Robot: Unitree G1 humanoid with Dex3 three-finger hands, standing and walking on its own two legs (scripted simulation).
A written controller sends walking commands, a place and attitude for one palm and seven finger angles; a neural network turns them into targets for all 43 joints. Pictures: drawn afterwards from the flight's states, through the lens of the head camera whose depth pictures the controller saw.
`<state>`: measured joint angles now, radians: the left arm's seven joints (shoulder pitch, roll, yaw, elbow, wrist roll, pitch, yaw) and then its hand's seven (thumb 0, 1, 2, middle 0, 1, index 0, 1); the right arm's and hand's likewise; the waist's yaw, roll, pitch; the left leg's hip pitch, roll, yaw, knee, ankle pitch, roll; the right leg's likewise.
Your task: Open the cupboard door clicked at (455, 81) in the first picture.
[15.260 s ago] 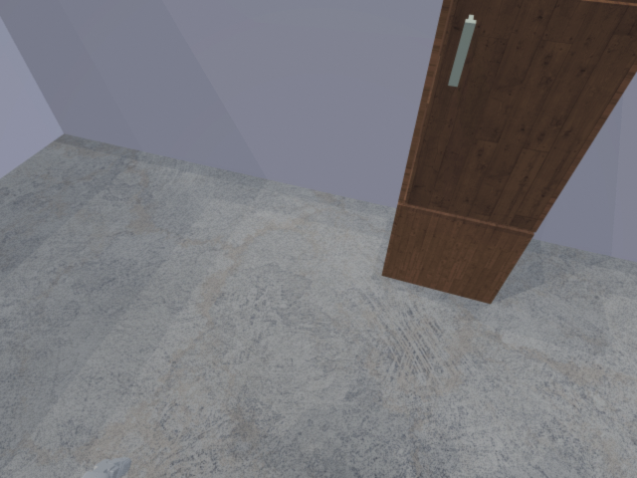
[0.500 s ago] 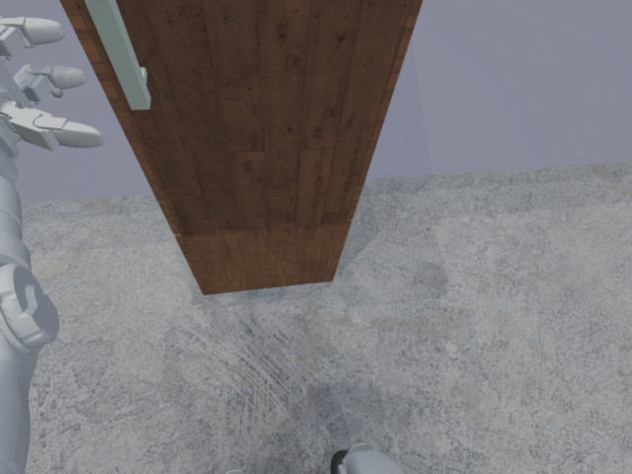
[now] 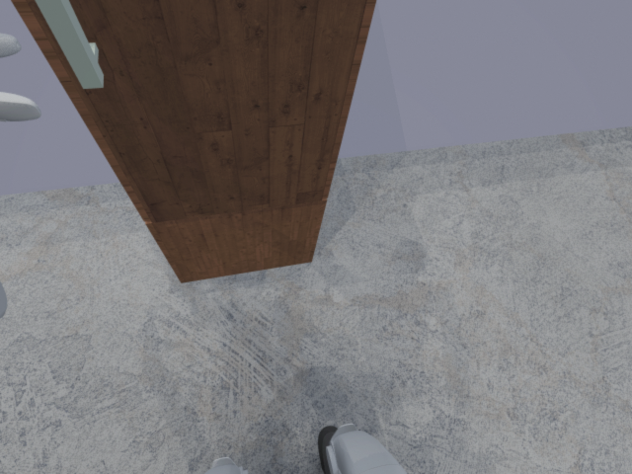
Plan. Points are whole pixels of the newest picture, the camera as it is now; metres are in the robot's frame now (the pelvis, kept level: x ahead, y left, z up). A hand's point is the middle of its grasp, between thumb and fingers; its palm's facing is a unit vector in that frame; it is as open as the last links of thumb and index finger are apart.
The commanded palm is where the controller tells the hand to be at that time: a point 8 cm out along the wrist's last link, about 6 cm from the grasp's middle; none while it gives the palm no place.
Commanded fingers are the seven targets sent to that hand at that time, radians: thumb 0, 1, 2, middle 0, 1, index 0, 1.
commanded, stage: slide the fingers in behind the handle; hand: left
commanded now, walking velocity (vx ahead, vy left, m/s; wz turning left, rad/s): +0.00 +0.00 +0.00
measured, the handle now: (68, 16) +0.60 +0.19 +0.17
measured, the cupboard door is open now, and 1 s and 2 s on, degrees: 0 0 0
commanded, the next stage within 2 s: close the thumb around the handle in 1.64 s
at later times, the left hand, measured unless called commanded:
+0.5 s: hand (24, 60) +0.56 +0.23 +0.15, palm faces +0.05 -1.00 +0.00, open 13.9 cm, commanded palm +0.53 +0.27 +0.15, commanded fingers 0.00 -0.50 0.30 -0.30 -1.20 -0.30 -1.20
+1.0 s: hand (62, 63) +0.55 +0.19 +0.16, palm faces +0.05 -1.00 +0.00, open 14.0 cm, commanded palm +0.52 +0.24 +0.15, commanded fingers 0.00 -0.50 0.30 -0.30 -1.20 -0.30 -1.20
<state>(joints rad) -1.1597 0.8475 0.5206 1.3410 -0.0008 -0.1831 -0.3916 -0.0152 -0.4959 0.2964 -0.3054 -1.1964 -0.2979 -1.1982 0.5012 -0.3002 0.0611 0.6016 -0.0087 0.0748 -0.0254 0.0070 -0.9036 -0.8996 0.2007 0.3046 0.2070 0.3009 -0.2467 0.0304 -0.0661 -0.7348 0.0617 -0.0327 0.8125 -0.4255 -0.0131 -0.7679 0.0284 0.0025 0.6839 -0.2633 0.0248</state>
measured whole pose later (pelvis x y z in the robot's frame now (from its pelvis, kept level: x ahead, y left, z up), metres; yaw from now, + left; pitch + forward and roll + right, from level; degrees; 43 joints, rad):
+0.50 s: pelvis +0.01 +0.01 +0.00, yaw +0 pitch +20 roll -3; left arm -1.12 0.70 0.47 1.26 -0.02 -0.18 -0.28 -0.02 -0.50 0.30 -0.31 -1.20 -0.31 -1.21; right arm 0.49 -0.27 0.05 0.60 -0.03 0.05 0.01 0.01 -0.90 -0.90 0.20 0.30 0.21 0.30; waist -0.23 0.04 -0.10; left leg -0.73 0.05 -0.03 0.82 -0.45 0.00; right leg -0.76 0.02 0.00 0.69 -0.28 0.04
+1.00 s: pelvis +0.01 +0.00 +0.00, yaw +1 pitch +18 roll -2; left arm -1.11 0.60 0.44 1.26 -0.03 -0.21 -0.23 -0.02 -0.50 0.30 -0.31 -1.20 -0.30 -1.20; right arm 0.45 -0.29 0.03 0.61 -0.02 0.04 0.00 0.01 -0.90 -0.90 0.20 0.30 0.21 0.30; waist -0.20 0.04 -0.08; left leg -0.68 0.05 -0.04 0.79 -0.43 -0.02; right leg -0.72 0.02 0.00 0.69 -0.29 0.02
